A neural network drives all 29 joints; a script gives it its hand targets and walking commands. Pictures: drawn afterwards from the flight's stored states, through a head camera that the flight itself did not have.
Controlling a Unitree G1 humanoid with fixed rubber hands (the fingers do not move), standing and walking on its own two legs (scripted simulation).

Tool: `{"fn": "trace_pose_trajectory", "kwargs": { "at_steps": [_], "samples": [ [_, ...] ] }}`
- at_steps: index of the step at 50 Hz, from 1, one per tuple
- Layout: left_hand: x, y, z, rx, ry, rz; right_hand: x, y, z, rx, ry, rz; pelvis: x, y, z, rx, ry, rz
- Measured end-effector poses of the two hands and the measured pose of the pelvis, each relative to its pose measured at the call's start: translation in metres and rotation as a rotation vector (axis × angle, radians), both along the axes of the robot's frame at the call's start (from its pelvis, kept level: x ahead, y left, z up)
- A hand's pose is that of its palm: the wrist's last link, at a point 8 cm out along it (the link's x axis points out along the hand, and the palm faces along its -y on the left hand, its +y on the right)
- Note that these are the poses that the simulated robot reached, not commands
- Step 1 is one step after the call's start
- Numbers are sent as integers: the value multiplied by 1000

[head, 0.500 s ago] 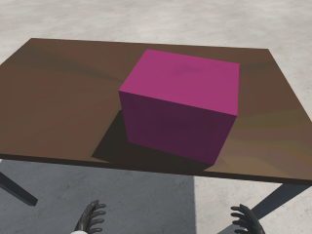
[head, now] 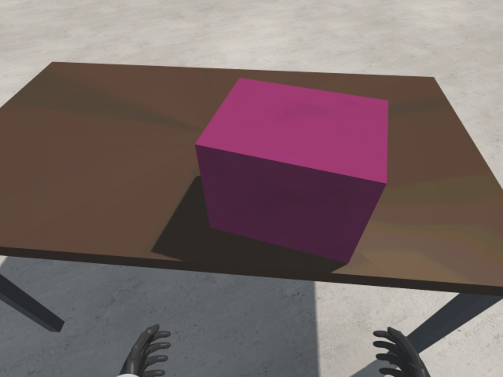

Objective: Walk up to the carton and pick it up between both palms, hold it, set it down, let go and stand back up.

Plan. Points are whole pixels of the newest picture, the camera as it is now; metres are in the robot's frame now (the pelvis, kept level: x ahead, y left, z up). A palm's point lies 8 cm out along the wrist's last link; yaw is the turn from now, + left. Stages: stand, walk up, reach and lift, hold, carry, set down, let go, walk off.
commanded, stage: let go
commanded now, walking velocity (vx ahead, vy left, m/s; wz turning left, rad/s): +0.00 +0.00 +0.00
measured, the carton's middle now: (292, 168) +0.48 -0.04 +0.05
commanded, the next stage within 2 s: stand in 0.16 s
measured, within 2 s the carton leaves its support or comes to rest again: neither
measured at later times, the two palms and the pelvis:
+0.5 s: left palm out of the picture +0.07 +0.26 -0.10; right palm out of the picture +0.09 -0.24 -0.11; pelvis +0.00 +0.01 -0.01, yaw +2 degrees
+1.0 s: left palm out of the picture -0.05 +0.26 -0.13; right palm out of the picture -0.01 -0.24 -0.13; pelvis -0.05 +0.01 -0.01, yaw +3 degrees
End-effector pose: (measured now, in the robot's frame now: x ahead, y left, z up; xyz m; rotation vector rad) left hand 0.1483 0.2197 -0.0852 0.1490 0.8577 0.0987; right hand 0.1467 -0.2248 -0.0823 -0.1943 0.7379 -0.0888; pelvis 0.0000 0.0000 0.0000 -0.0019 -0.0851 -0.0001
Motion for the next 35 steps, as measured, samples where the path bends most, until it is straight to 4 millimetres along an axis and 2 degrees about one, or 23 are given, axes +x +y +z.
{"fn": "trace_pose_trajectory", "kwargs": {
  "at_steps": [11, 14, 24, 35],
  "samples": [
    [-1, 6, 1, 8, -10, -4, 0, 4, -3, 8, 3, -5, -1, 5, -1, -2, 9, -2],
    [-8, 12, -2, 28, -27, -6, -7, 1, -11, -1, 68, -15, 0, 7, -3, -4, 31, 12],
    [-69, 43, -18, 74, 61, 75, -52, -19, -29, -36, 222, -62, 4, 10, -6, -5, 16, 29],
    [-128, 43, -32, 64, 186, 89, -104, -15, -39, -38, 333, -57, -22, 13, -5, -7, 5, 42]
  ]
}}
